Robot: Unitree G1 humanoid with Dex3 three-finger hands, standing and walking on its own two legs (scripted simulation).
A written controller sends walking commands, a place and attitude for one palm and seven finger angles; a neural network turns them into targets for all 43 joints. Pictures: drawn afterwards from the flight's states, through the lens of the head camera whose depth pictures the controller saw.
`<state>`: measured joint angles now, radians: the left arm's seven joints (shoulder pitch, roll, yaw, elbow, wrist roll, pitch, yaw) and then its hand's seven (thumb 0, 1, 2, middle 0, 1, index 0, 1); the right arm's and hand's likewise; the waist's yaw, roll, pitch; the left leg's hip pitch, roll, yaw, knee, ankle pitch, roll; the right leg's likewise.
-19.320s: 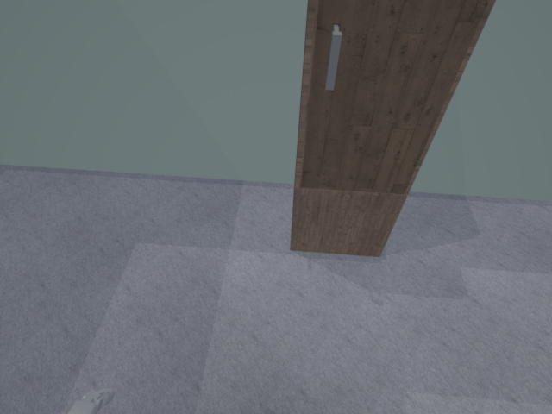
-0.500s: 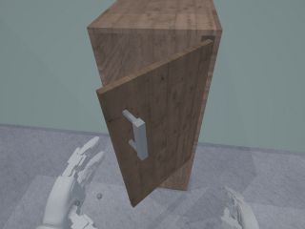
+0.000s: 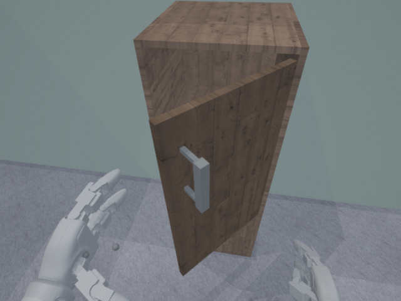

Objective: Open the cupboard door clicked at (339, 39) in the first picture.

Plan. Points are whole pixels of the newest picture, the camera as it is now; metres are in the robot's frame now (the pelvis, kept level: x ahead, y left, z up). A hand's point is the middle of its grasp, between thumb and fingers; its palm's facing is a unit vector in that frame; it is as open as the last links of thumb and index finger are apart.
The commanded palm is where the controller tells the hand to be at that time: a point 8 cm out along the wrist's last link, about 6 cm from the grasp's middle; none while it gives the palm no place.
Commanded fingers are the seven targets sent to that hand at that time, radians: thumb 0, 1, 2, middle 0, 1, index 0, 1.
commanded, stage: draw the hand back to the body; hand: left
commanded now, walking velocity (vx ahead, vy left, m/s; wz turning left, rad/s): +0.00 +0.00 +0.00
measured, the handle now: (194, 180) +0.30 +0.05 +0.14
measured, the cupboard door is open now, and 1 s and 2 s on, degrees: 49 49 49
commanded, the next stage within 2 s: step back with the hand held close in 1.12 s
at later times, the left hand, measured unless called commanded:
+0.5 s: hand (63, 216) +0.19 +0.23 +0.16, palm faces +0.30 -0.88 -0.36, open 12.0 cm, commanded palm +0.15 +0.28 +0.18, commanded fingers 0.00 0.51 0.74 -0.19 -0.30 -0.19 -0.30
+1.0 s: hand (53, 202) +0.21 +0.26 +0.17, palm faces +0.38 -0.85 -0.37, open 7.6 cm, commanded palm +0.16 +0.30 +0.19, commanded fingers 0.00 0.90 0.90 -0.20 -0.30 -0.20 -0.30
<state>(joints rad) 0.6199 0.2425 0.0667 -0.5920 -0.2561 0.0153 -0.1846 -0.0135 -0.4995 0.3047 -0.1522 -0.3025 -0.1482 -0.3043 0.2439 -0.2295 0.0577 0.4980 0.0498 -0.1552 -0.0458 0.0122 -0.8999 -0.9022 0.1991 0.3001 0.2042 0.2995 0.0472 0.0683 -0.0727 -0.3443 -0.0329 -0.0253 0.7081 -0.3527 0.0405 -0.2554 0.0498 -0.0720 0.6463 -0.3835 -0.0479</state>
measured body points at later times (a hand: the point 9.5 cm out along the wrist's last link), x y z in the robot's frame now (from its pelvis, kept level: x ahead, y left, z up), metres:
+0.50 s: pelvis +0.01 +0.02 +0.02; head -0.01 +0.01 +0.47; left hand +0.17 +0.28 +0.18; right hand +0.18 -0.20 -0.06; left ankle +0.01 +0.09 -0.72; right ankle -0.02 -0.09 -0.72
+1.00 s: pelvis +0.01 +0.01 +0.02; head -0.01 +0.00 +0.47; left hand +0.18 +0.30 +0.19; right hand +0.19 -0.21 -0.06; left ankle +0.01 +0.09 -0.72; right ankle -0.02 -0.09 -0.72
